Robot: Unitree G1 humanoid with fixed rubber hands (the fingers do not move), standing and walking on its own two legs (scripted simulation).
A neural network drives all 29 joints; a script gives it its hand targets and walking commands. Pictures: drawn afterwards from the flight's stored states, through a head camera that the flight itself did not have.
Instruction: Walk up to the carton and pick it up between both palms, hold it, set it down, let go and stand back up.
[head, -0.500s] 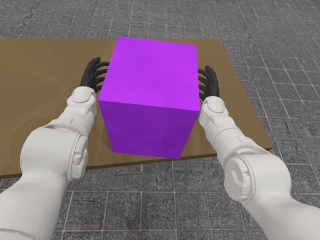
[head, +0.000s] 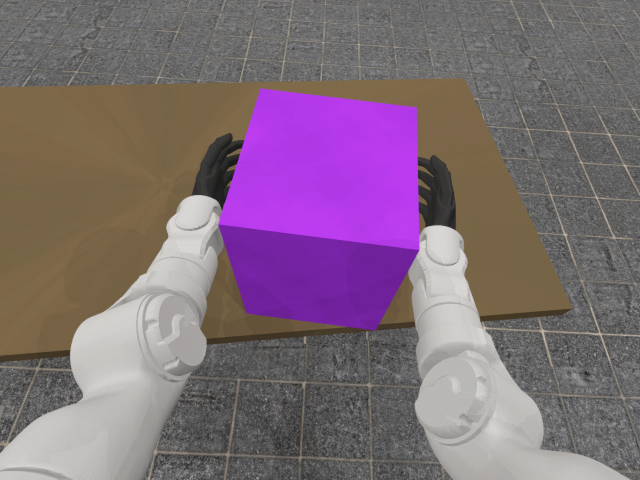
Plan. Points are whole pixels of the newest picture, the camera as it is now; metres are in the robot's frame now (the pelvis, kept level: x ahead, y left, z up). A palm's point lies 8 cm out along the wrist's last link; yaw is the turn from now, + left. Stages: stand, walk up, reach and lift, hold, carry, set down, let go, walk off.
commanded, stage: reach and lift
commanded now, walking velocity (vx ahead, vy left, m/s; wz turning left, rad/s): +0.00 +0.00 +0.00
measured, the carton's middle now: (323, 220) +0.45 +0.00 +0.01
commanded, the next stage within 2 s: none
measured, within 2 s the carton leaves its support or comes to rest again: leaves its support in 1.64 s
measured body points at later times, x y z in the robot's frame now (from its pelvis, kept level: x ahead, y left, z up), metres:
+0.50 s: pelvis +0.01 -0.01 +0.00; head +0.10 +0.02 +0.45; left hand +0.47 +0.14 +0.05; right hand +0.43 -0.15 +0.05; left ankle -0.01 +0.12 -0.74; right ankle -0.04 -0.16 -0.74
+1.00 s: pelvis +0.01 -0.01 +0.00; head +0.10 +0.02 +0.44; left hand +0.47 +0.14 +0.05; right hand +0.43 -0.15 +0.05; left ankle -0.01 +0.12 -0.74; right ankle -0.04 -0.16 -0.74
